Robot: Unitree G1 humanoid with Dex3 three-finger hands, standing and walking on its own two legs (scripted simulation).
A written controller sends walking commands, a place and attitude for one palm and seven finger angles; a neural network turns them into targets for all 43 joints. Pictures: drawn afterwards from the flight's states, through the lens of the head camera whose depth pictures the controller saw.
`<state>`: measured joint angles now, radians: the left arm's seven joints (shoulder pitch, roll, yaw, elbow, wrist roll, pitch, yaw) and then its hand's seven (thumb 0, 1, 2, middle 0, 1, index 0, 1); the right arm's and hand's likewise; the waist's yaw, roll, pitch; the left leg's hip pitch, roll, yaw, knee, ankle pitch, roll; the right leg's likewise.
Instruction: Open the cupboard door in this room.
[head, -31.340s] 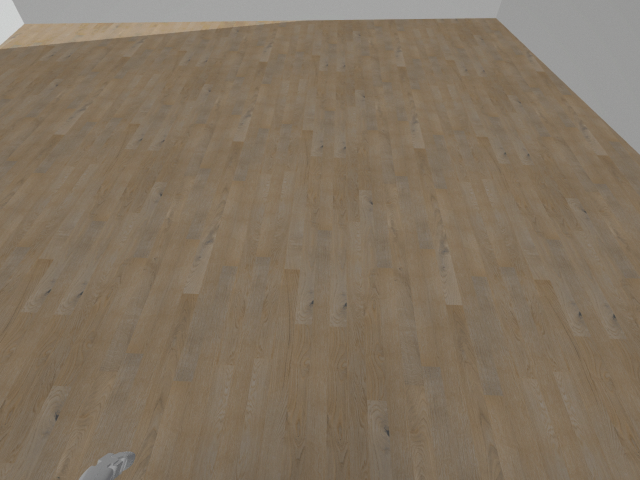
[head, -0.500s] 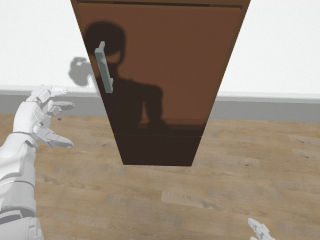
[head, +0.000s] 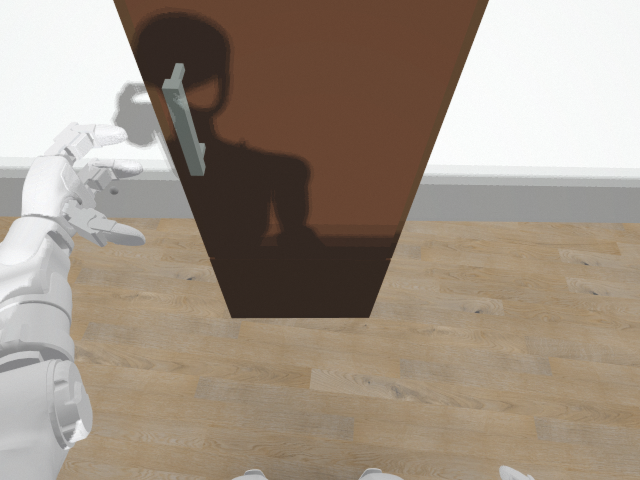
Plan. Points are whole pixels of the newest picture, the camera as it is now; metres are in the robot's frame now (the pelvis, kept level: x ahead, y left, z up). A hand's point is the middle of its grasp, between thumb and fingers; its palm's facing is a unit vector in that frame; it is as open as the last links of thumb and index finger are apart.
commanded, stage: move the hooked fingers beside the handle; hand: left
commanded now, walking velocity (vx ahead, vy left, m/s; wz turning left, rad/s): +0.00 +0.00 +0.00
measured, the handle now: (188, 123) +0.58 +0.19 +0.09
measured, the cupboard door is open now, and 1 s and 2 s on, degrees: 0 0 0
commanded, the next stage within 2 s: slide the fingers in behind the handle in 1.40 s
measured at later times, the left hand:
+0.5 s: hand (133, 147) +0.50 +0.24 +0.11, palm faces -0.01 -1.00 +0.01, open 14.0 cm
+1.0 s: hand (129, 144) +0.52 +0.25 +0.10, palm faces +0.00 -1.00 +0.00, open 14.0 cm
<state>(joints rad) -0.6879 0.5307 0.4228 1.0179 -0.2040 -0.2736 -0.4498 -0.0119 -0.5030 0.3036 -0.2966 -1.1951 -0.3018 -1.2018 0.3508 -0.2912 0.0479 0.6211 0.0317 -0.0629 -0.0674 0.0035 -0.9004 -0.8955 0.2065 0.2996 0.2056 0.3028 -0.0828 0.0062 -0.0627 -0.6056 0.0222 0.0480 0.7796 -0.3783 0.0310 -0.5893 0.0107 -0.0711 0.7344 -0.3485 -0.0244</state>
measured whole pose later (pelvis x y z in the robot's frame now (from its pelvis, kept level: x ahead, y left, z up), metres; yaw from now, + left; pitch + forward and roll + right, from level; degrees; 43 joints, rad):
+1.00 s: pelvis +0.01 +0.02 -0.01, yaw -2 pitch +19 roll -4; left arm -0.91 0.67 0.49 1.17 -0.12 -0.31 -0.41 -0.01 -0.50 0.30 -0.30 -1.19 -0.30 -1.20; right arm 0.46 -0.28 0.05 0.61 0.00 0.09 -0.03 0.00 -0.90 -0.90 0.21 0.30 0.21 0.30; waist -0.17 0.02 -0.08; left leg -0.78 0.05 0.05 0.87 -0.43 0.05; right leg -0.74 0.04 -0.06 0.76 -0.36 -0.01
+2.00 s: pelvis +0.01 +0.01 -0.01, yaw -2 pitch +19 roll -3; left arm -0.94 0.60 0.45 1.21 -0.11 -0.32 -0.33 -0.01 -0.50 0.30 -0.30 -1.20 -0.30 -1.20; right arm 0.43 -0.28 0.05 0.61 0.00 0.07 -0.02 0.00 -0.90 -0.90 0.21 0.30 0.21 0.30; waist -0.18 0.02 -0.09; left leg -0.79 0.05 0.04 0.89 -0.43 0.04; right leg -0.75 0.04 -0.07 0.79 -0.36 -0.02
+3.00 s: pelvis +0.00 +0.00 -0.01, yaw -1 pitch +18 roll -2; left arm -0.98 0.49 0.39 1.23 -0.08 -0.35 -0.20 -0.01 -0.50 0.30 -0.29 -1.20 -0.30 -1.20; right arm 0.43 -0.28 0.03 0.63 -0.01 0.03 0.00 0.00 -0.90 -0.90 0.21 0.30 0.20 0.30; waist -0.17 0.03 -0.08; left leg -0.78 0.04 0.04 0.88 -0.42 0.03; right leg -0.76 0.03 -0.07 0.81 -0.37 -0.03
